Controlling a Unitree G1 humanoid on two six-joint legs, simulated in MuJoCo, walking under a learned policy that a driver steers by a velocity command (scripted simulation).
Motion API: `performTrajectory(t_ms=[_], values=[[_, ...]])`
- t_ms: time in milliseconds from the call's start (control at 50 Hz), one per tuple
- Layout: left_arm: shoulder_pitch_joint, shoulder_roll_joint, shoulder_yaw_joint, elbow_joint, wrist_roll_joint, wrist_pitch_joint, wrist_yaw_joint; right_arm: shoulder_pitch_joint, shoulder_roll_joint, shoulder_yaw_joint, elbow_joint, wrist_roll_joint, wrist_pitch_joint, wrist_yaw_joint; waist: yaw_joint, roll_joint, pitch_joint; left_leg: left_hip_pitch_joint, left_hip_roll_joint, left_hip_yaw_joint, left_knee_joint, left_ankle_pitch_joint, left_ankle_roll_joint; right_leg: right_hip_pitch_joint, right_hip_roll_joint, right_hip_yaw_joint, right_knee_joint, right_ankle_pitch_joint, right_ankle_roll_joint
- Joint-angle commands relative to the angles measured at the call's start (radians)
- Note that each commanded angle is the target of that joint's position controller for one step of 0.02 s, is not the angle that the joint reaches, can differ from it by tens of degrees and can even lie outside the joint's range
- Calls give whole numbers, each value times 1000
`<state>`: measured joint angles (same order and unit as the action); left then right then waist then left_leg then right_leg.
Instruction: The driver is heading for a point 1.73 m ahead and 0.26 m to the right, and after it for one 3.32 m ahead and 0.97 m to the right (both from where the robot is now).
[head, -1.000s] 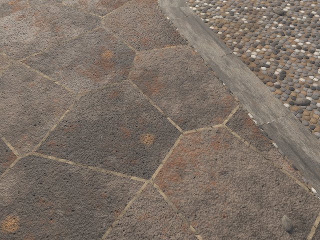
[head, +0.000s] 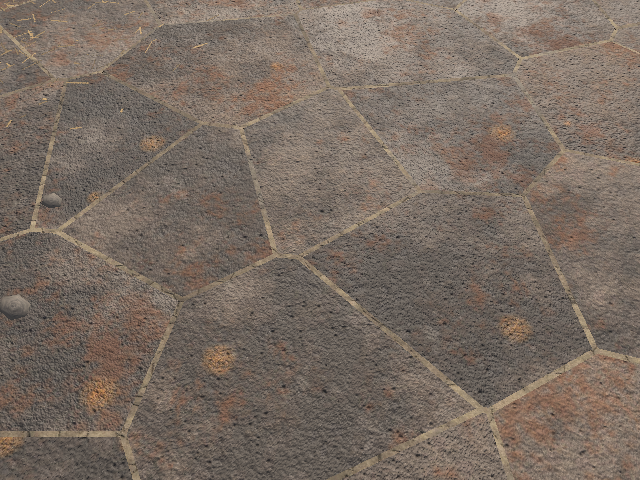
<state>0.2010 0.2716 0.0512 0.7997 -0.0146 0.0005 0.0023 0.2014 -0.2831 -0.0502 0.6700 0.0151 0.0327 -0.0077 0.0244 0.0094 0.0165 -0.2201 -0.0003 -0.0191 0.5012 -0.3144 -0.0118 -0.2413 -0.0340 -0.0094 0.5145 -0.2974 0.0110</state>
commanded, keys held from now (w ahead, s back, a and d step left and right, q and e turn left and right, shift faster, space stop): w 1.00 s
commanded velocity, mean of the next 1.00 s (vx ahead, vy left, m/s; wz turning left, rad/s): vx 0.43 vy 0.00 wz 0.04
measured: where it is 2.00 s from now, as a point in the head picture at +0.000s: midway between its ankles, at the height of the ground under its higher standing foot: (357, 325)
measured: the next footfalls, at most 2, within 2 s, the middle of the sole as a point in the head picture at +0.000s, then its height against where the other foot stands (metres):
right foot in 0.44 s outside the picture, level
left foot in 0.96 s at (301, 410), level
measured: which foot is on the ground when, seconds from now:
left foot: down 0.00-0.46, up 0.48-0.94, down 0.96-1.00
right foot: down 0.00-0.00, up 0.02-0.42, down 0.44-0.98, up 1.00-1.00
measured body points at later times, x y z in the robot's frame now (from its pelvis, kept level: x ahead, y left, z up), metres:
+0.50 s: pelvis +0.19 -0.05 -0.01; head +0.23 -0.05 +0.44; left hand +0.39 +0.21 -0.09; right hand +0.20 -0.33 -0.14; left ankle +0.00 +0.11 -0.68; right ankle +0.27 -0.14 -0.73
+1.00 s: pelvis +0.48 -0.01 -0.02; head +0.52 +0.00 +0.43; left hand +0.47 +0.28 -0.15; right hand +0.70 -0.25 -0.09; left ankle +0.60 +0.09 -0.74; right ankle +0.28 -0.14 -0.71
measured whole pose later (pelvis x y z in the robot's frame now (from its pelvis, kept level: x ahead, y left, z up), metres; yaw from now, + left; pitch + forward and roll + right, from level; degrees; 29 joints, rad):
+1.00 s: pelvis +0.48 -0.01 -0.02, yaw +0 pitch +3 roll -1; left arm 0.38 0.31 0.05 0.89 -0.01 -0.04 0.00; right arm 0.07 -0.26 -0.03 0.63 0.01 -0.09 0.04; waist 0.06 0.00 0.04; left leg -0.51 0.00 0.04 0.56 -0.09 0.06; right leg -0.03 0.00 0.00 0.63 -0.50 -0.02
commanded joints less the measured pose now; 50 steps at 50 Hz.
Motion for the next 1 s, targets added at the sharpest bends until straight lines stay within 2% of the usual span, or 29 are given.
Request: performTrajectory(t_ms=[20,40,60,80,120,140,200,260,300,360,400,420,440,460,480,500,520,540,580,640,700,760,820,860,920,940,960,980,1000], values=[[-74,27,-7,-97,22,-48,-16,189,-236,-64,-17,-15,-26,-11,-68,186,-85,366,261,-375,-182,-125,170,-395,34,-54,211,-211,-21],[-192,116,14,-141,-3,-63,-8,244,-260,-75,-8,-23,-47,2,-150,227,-1,271,378,-613,-320,-261,301,-520,30,1,383,-322,-11],[-186,166,36,-143,-24,-70,-7,210,-205,-57,-6,-28,-70,3,-117,177,76,243,375,-601,-343,-334,311,-590,-22,52,493,-265,-25],[-143,163,39,-116,-26,-72,-12,173,-163,-44,-9,-22,-88,2,-88,172,97,238,327,-524,-348,-336,276,-600,-45,63,522,-183,-41],[-121,150,42,-96,-9,-82,-20,139,-134,-34,-14,-11,-100,-2,-68,146,98,253,272,-400,-368,-164,229,-610,-73,64,493,-30,-48],[-126,131,38,-91,-3,-88,-27,140,-127,-31,-15,-14,-102,-3,-67,125,86,242,248,-342,-377,-54,219,-584,-71,49,474,35,-42],[-158,84,20,-94,3,-92,-40,155,-130,-36,-11,-11,-104,-4,-75,97,55,211,199,-198,-383,132,208,-497,-53,10,319,174,-5],[-227,64,4,-120,-2,-91,-48,192,-160,-47,8,-6,-103,-3,-101,106,67,149,190,-135,-380,175,204,-391,-23,-11,153,258,15],[-258,74,1,-135,-7,-91,-55,219,-175,-53,24,1,-103,0,-109,107,84,136,215,-135,-377,170,207,-350,-11,-15,101,268,6],[-253,107,6,-149,-11,-97,-64,223,-188,-59,41,11,-99,-1,-83,114,95,186,261,-147,-349,219,191,-318,-9,-1,40,228,-36],[-171,141,22,-132,-7,-100,-59,205,-201,-62,44,8,-90,-4,-24,124,40,212,252,-118,-237,471,162,-186,28,-34,8,192,-73],[-43,176,43,-93,-5,-98,-49,208,-183,-55,47,4,-85,-7,38,105,-49,189,204,-68,-69,644,136,-7,58,-58,-6,188,-100],[132,223,61,-55,-3,-96,-39,217,-147,-37,36,-9,-83,-11,111,63,-185,46,156,-26,184,579,98,270,-24,29,26,177,-145],[248,333,85,-37,20,-89,-34,318,-42,-6,0,-6,-98,-8,82,-228,-344,-332,-9,18,612,125,12,612,-299,526,-65,-96,-304],[244,259,60,-35,6,-95,-41,282,-80,-10,7,7,-119,-9,96,-266,-370,-449,-47,-131,756,-249,17,599,-343,798,-253,-266,-321],[165,212,43,-38,2,-94,-38,196,-149,-31,-11,37,-128,0,79,-203,-203,-553,18,-119,818,-194,30,482,-328,662,-266,-297,-277],[103,186,35,-51,5,-90,-34,137,-154,-27,-22,33,-133,2,55,-125,-115,-544,72,-80,787,-109,45,349,-293,532,-267,-202,-250],[53,159,28,-57,14,-88,-35,106,-144,-28,-22,14,-134,1,27,-78,-58,-513,106,-65,728,-38,45,228,-251,438,-286,-102,-240],[0,126,19,-65,29,-97,-36,142,-117,-30,-2,5,-114,3,-28,-114,-36,-409,146,-68,665,47,40,91,-191,324,-339,20,-235],[10,137,23,-44,16,-115,-31,123,-89,-24,-3,-6,-94,-2,-45,-89,0,-423,155,-50,588,119,8,31,-177,224,-397,144,-262],[46,151,25,-24,11,-112,-20,19,-74,-17,-34,-14,-104,-2,-18,-59,33,-480,156,-38,407,273,-14,67,-157,149,-409,255,-250],[97,171,27,-7,2,-102,-12,-96,-41,-2,-60,-7,-121,14,29,-52,50,-430,119,4,195,410,-10,88,-132,82,-405,298,-221],[166,189,30,21,-6,-86,-10,-187,-39,2,-90,3,-131,35,68,-47,71,-430,94,15,87,430,1,170,-166,87,-380,295,-220],[189,195,33,36,-8,-72,-7,-221,-50,-1,-110,5,-135,48,67,-52,77,-450,82,8,41,382,24,252,-201,99,-343,337,-211],[177,216,42,43,-9,-55,0,-167,-88,-15,-109,1,-135,56,13,-83,28,-352,42,28,6,257,68,338,-223,98,-232,578,-181],[158,223,43,41,-7,-49,2,-74,-114,-30,-86,-2,-134,52,-46,-90,-35,-216,8,58,-13,247,93,335,-198,73,-113,751,-164],[153,199,33,35,0,-44,5,82,-160,-53,-42,-3,-132,42,-122,-75,-145,21,5,65,-12,276,126,260,-146,32,83,795,-134],[172,135,7,7,30,-48,7,258,-236,-72,-15,-14,-124,28,-171,56,-311,345,207,-163,38,314,189,39,-82,-7,415,473,-99],[311,25,-24,0,13,-72,-6,263,-284,-77,0,-19,-125,38,-78,324,-425,627,400,-667,-102,60,346,-342,107,56,717,-251,-48]])
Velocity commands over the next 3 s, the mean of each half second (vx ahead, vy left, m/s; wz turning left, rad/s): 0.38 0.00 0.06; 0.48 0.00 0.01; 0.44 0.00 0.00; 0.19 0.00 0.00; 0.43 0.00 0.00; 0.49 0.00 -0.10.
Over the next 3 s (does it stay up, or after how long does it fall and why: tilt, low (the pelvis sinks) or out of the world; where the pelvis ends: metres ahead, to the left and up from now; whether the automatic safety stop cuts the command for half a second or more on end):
stays up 1.34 -0.04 0.01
